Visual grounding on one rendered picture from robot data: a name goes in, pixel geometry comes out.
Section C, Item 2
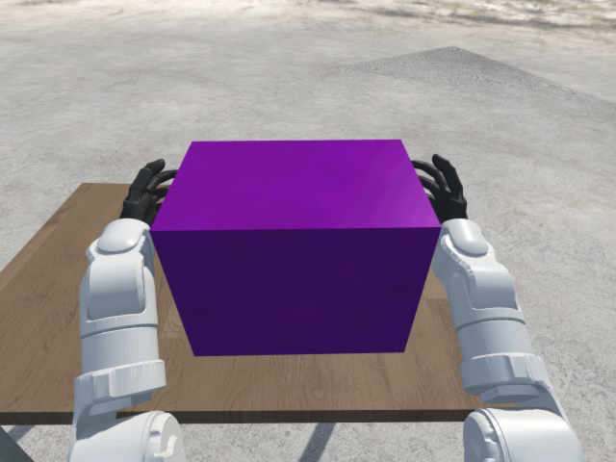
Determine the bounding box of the right robot upper arm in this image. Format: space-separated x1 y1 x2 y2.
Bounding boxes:
463 407 584 462

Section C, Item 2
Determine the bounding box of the right robot hand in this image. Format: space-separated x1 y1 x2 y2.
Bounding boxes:
411 154 468 224

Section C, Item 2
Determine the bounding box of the carton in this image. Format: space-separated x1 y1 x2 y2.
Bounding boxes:
149 140 442 356

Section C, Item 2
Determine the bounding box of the table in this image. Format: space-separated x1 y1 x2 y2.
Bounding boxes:
0 183 517 462

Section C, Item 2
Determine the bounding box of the left robot upper arm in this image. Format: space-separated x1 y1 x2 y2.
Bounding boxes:
69 410 186 462

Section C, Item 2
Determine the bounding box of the robot left forearm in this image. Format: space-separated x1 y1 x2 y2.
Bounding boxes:
67 218 167 462

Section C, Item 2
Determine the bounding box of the left robot hand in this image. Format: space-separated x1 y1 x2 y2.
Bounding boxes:
119 159 178 228

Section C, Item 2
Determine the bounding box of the robot right forearm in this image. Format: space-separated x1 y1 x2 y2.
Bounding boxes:
431 218 586 462

